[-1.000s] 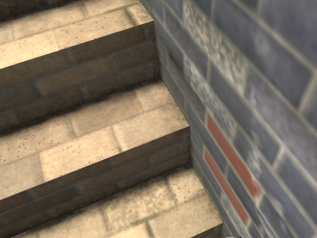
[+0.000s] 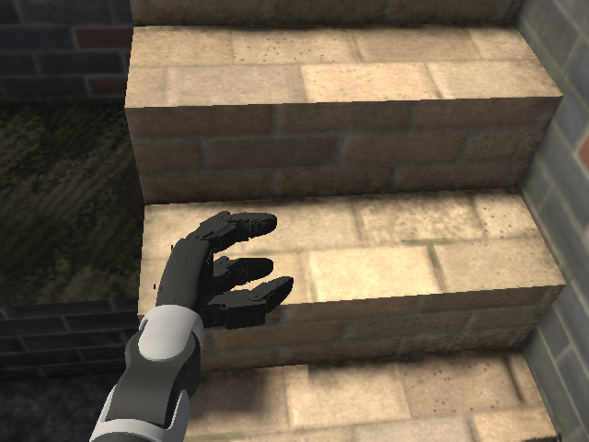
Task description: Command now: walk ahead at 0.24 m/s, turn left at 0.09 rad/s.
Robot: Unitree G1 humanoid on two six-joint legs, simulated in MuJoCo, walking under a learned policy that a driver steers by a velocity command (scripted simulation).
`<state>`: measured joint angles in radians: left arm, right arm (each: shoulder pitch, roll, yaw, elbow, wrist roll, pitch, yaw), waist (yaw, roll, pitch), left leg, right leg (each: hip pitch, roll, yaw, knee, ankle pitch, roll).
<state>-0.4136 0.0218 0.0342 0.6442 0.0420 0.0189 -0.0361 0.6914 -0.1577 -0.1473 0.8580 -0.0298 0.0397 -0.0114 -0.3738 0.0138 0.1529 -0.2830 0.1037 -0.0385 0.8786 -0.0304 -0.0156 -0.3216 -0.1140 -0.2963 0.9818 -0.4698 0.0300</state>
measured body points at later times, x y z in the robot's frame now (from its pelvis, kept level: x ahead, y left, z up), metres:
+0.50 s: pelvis -0.08 -0.09 -0.08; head -0.05 -0.11 +0.37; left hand +0.18 +0.08 -0.16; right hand -0.01 -0.44 -0.17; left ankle -0.13 +0.09 -0.68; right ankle +0.03 -0.23 -0.67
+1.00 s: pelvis -0.16 -0.07 -0.18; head -0.17 -0.08 +0.27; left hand +0.02 +0.09 -0.29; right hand -0.16 -0.34 -0.29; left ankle -0.22 +0.06 -0.89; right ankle -0.27 -0.21 -0.73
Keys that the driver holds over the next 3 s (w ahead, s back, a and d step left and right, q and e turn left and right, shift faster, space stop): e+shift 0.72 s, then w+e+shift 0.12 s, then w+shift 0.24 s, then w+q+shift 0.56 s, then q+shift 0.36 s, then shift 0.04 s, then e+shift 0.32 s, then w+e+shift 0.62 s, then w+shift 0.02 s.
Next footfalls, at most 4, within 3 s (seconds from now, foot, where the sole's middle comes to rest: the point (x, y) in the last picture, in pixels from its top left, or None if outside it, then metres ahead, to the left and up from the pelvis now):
0.08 left None -0.09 0.11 -0.93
0.32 right None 0.08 -0.23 -0.70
0.78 left None -0.18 0.05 -0.93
1.14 right None -0.20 -0.31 -0.93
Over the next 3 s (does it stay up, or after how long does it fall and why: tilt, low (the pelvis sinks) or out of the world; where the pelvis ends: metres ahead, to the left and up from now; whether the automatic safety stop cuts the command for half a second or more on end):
stays up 0.22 -0.32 0.20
